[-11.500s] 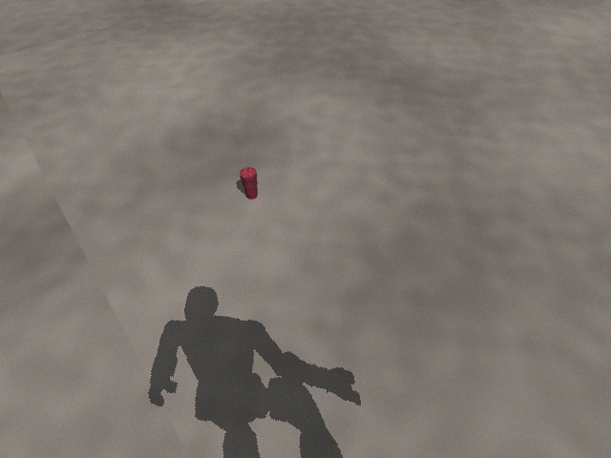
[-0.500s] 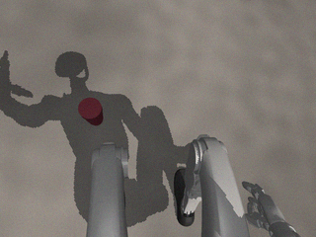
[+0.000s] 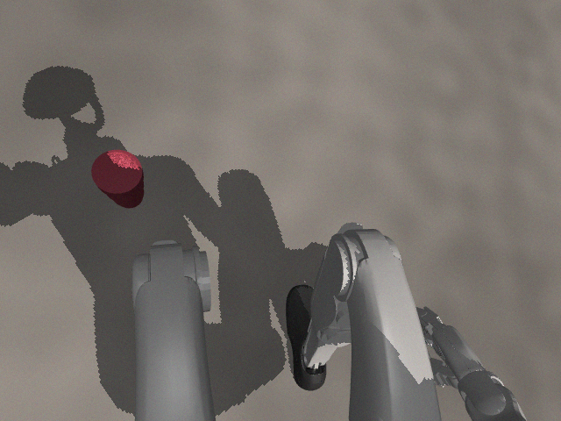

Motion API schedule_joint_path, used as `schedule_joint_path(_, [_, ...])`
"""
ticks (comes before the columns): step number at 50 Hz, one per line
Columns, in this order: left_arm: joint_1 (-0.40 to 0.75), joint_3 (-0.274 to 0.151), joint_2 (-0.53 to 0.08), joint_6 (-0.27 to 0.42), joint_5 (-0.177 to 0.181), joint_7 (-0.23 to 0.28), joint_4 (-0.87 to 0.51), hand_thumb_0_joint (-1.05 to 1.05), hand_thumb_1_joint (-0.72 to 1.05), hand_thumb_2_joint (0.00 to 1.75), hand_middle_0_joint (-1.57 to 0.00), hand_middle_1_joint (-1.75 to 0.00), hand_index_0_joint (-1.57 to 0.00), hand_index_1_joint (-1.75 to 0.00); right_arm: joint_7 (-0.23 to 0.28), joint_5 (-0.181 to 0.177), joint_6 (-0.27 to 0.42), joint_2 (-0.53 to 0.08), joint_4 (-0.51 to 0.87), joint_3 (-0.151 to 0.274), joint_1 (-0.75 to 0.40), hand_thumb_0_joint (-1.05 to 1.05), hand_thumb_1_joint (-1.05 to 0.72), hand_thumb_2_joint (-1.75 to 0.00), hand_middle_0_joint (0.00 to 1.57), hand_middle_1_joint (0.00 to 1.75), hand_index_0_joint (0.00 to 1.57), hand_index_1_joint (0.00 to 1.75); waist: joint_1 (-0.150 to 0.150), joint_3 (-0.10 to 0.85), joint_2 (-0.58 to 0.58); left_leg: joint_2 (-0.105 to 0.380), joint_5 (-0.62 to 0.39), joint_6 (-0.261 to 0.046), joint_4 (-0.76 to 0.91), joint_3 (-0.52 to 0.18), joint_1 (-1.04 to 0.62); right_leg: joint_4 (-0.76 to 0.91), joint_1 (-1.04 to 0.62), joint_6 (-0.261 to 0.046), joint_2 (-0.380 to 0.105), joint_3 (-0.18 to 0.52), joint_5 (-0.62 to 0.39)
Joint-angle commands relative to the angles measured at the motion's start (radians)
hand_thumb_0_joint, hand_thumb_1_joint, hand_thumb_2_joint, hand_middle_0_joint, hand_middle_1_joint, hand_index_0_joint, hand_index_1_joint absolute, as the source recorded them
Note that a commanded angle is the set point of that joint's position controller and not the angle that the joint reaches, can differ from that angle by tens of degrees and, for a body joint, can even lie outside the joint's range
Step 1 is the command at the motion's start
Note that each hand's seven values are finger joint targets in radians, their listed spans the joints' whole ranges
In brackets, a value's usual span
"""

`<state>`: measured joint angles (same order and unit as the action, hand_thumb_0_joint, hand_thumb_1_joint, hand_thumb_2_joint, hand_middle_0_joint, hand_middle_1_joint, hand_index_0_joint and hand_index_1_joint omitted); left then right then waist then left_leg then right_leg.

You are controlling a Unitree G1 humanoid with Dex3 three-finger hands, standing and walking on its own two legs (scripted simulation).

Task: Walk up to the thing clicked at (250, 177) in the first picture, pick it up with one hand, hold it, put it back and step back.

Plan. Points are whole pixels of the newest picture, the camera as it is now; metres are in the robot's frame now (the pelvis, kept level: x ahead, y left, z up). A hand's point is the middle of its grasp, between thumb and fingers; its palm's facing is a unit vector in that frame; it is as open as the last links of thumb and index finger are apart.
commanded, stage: approach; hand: left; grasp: from the side
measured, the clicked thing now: (124, 185) +0.46 +0.23 -0.27
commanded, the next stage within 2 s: close in in 0.20 s
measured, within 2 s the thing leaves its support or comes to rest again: neither
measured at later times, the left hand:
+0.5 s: hand (94, 194) +0.42 +0.26 -0.20, palm faces +0.08 -0.99 +0.07, open 17.6 cm
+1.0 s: hand (122, 190) +0.44 +0.22 -0.23, palm faces +0.14 -0.99 +0.04, open 17.5 cm
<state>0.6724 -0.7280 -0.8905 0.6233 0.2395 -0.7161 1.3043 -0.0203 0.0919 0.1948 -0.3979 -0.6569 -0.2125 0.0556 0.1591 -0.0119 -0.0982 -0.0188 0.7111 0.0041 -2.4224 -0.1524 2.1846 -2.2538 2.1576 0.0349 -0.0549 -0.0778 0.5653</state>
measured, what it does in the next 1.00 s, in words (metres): lowers itself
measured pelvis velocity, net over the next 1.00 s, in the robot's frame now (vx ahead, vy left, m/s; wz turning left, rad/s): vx -0.02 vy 0.02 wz -0.13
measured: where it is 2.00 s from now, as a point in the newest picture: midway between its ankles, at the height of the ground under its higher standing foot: (244, 375)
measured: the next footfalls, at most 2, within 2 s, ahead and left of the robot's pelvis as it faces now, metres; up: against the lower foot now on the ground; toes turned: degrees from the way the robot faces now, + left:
none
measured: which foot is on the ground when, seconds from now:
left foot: down 0.00-1.00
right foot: down 0.00-1.00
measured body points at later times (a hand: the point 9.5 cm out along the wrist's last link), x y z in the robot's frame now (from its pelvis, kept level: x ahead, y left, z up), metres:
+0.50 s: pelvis -0.01 +0.01 -0.05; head +0.22 +0.16 +0.30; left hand +0.41 +0.31 -0.20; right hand +0.14 -0.25 -0.09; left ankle +0.08 +0.12 -0.30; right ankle +0.14 -0.13 -0.30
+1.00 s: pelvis -0.02 +0.02 -0.05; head +0.22 +0.19 +0.28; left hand +0.43 +0.27 -0.23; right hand +0.10 -0.24 -0.07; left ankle +0.08 +0.12 -0.30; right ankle +0.14 -0.13 -0.30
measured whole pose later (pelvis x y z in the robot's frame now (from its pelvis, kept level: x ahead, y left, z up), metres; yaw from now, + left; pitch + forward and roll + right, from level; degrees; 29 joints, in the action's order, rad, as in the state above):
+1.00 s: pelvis -0.02 +0.02 -0.05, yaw -8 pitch +10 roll -20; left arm 0.67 -0.47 -0.84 1.18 0.04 -0.06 1.56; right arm -0.14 0.38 0.03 -0.41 -0.55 -0.53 -0.13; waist 0.30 -0.31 -0.28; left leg -0.03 0.72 -0.02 -2.67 -0.35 2.17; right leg -2.32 2.04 0.07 0.01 -0.23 0.50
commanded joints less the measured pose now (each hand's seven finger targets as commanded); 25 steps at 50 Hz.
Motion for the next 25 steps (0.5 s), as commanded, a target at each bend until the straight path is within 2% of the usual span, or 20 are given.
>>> schedule_joint_path(1, [0.219, -0.049, -0.352, 0.139, -0.002, 0.05, -0.137, 0.0, -0.57, 0.07, -0.06, -0.1, -0.04, -0.11, 0.002, 0.024, 0.009, -0.275, 0.056, 0.06, 0.067, 0.0, -0.9, -0.9, 0.2, 0.3, 0.2, 0.3, 0.01, 0.55, 0.327, 0.02, -0.082, -0.009, 0.293, 0.051, -0.387, 0.135, -0.295, -0.063, 0.041, -0.085, -0.002])
schedule_joint_path(3, [0.199, -0.046, -0.334, 0.175, -0.018, 0.077, -0.127, 0.0, -0.56, 0.08, -0.06, -0.11, -0.04, -0.12, -0.003, 0.046, -0.007, -0.285, 0.056, 0.042, 0.053, 0.0, -0.91, -0.9, 0.2, 0.3, 0.2, 0.3, 0.018, 0.566, 0.386, 0.027, -0.145, 0.006, 0.282, 0.038, -0.453, 0.106, -0.293, -0.065, 0.042, -0.097, -0.05])
schedule_joint_path(4, [0.212, -0.039, -0.339, 0.197, -0.026, 0.089, -0.143, 0.0, -0.55, 0.1, -0.05, -0.11, -0.04, -0.12, -0.006, 0.057, -0.016, -0.291, 0.06, 0.033, 0.044, 0.0, -0.9, -0.9, 0.2, 0.3, 0.2, 0.3, 0.028, 0.571, 0.419, 0.03, -0.167, 0.011, 0.278, 0.031, -0.469, 0.091, -0.297, -0.066, 0.042, -0.103, -0.065])
schedule_joint_path(5, [0.199, -0.059, -0.355, 0.216, -0.03, 0.102, -0.149, 0.0, -0.54, 0.1, -0.05, -0.11, -0.03, -0.12, -0.008, 0.068, -0.026, -0.298, 0.057, 0.027, 0.039, 0.0, -0.91, -0.91, 0.2, 0.3, 0.2, 0.3, 0.023, 0.588, 0.437, 0.033, -0.204, 0.018, 0.267, 0.025, -0.499, 0.08, -0.305, -0.065, 0.043, -0.108, -0.088])
schedule_joint_path(6, [0.192, -0.054, -0.358, 0.233, -0.038, 0.113, -0.145, 0.0, -0.55, 0.09, -0.05, -0.11, -0.04, -0.12, -0.008, 0.079, -0.035, -0.3, 0.056, 0.017, 0.025, 0.0, -0.91, -0.91, 0.2, 0.3, 0.2, 0.3, 0.029, 0.581, 0.466, 0.034, -0.229, 0.022, 0.257, 0.026, -0.508, 0.072, -0.306, -0.065, 0.044, -0.111, -0.102])
schedule_joint_path(8, [0.181, -0.016, -0.292, 0.27, -0.041, 0.123, -0.147, 0.0, -0.56, 0.1, -0.05, -0.12, -0.04, -0.13, -0.015, 0.098, -0.049, -0.304, 0.051, 0.003, 0.01, 0.0, -0.92, -0.91, 0.2, 0.3, 0.2, 0.3, 0.053, 0.572, 0.49, 0.039, -0.253, 0.031, 0.251, 0.01, -0.535, 0.05, -0.294, -0.067, 0.048, -0.128, -0.119])
schedule_joint_path(9, [0.198, -0.001, -0.281, 0.288, -0.048, 0.13, -0.171, 0.0, -0.56, 0.1, -0.05, -0.11, -0.04, -0.12, -0.017, 0.108, -0.056, -0.31, 0.047, 0.002, 0.002, 0.0, -0.92, -0.91, 0.2, 0.3, 0.2, 0.3, 0.06, 0.565, 0.523, 0.042, -0.263, 0.037, 0.252, 0.001, -0.556, 0.041, -0.278, -0.067, 0.047, -0.135, -0.123])
schedule_joint_path(10, [0.187, -0.01, -0.282, 0.302, -0.046, 0.139, -0.175, 0.0, -0.56, 0.09, -0.05, -0.12, -0.04, -0.12, -0.018, 0.116, -0.062, -0.317, 0.041, -0.001, 0.001, 0.0, -0.93, -0.91, 0.2, 0.3, 0.2, 0.3, 0.063, 0.561, 0.542, 0.043, -0.288, 0.042, 0.245, -0.007, -0.57, 0.032, -0.272, -0.068, 0.049, -0.144, -0.139])
schedule_joint_path(11, [0.157, 0.009, -0.257, 0.31, -0.049, 0.145, -0.135, 0.0, -0.54, 0.09, -0.05, -0.11, -0.04, -0.12, -0.02, 0.123, -0.068, -0.319, 0.038, -0.012, -0.005, 0.0, -0.93, -0.91, 0.2, 0.3, 0.2, 0.3, 0.078, 0.556, 0.538, 0.045, -0.317, 0.046, 0.235, -0.013, -0.58, 0.027, -0.28, -0.067, 0.05, -0.152, -0.157])
schedule_joint_path(13, [0.146, 0.062, -0.172, 0.332, -0.044, 0.158, -0.107, 0.0, -0.57, 0.08, -0.05, -0.11, -0.04, -0.12, -0.027, 0.135, -0.077, -0.321, 0.044, -0.027, -0.021, 0.0, -0.93, -0.91, 0.2, 0.3, 0.2, 0.3, 0.111, 0.529, 0.494, 0.045, -0.314, 0.043, 0.211, -0.02, -0.549, 0.027, -0.293, -0.064, 0.055, -0.167, -0.17])
schedule_joint_path(15, [0.149, 0.1, -0.132, 0.353, -0.043, 0.183, -0.058, 0.0, -0.6, 0.07, -0.06, -0.12, -0.05, -0.12, -0.033, 0.144, -0.084, -0.325, 0.045, -0.045, -0.041, 0.0, -0.94, -0.91, 0.2, 0.3, 0.2, 0.3, 0.135, 0.477, 0.448, 0.043, -0.28, 0.035, 0.192, -0.023, -0.493, 0.037, -0.311, -0.058, 0.058, -0.176, -0.172])
schedule_joint_path(16, [0.149, 0.106, -0.135, 0.366, -0.045, 0.197, -0.043, 0.0, -0.61, 0.01, -0.07, -0.09, -0.07, -0.08, -0.036, 0.149, -0.086, -0.327, 0.05, -0.059, -0.055, 0.0, -0.95, -0.91, 0.2, 0.3, 0.2, 0.3, 0.142, 0.453, 0.436, 0.042, -0.263, 0.032, 0.183, -0.027, -0.463, 0.035, -0.321, -0.057, 0.062, -0.183, -0.167])
schedule_joint_path(19, [0.174, 0.124, -0.132, 0.412, -0.05, 0.253, 0.006, 0.0, -0.61, 0.0, -0.07, -0.09, -0.07, -0.08, -0.049, 0.161, -0.097, -0.332, 0.067, -0.092, -0.092, 0.0, -0.95, -0.91, 0.2, 0.3, 0.2, 0.3, 0.16, 0.396, 0.368, 0.041, -0.178, 0.021, 0.164, -0.04, -0.386, 0.04, -0.338, -0.046, 0.068, -0.199, -0.124])
schedule_joint_path(21, [0.182, 0.098, -0.159, 0.448, -0.051, 0.297, 0.0, 0.0, -0.61, 0.0, -0.07, -0.09, -0.08, -0.09, -0.056, 0.174, -0.102, -0.347, 0.078, -0.103, -0.115, 0.0, -0.95, -0.91, 0.2, 0.3, 0.2, 0.3, 0.16, 0.383, 0.357, 0.042, -0.141, 0.019, 0.159, -0.05, -0.375, 0.041, -0.347, -0.041, 0.072, -0.209, -0.103])
schedule_joint_path(23, [0.184, 0.083, -0.186, 0.478, -0.061, 0.344, 0.021, 0.0, -0.61, 0.0, -0.07, -0.1, -0.08, -0.09, -0.064, 0.187, -0.108, -0.349, 0.089, -0.125, -0.129, 0.0, -0.94, -0.91, 0.2, 0.3, 0.2, 0.3, 0.157, 0.361, 0.362, 0.043, -0.111, 0.017, 0.154, -0.051, -0.356, 0.046, -0.366, -0.037, 0.079, -0.214, -0.084])
schedule_joint_path(25, [0.165, 0.069, -0.198, 0.504, -0.079, 0.39, 0.03, 0.0, -0.61, 0.01, -0.07, -0.09, -0.07, -0.09, -0.07, 0.199, -0.115, -0.359, 0.092, -0.128, -0.136, 0.0, -0.94, -0.91, 0.2, 0.3, 0.2, 0.3, 0.159, 0.346, 0.372, 0.043, -0.092, 0.019, 0.155, -0.056, -0.357, 0.046, -0.373, -0.035, 0.083, -0.223, -0.076])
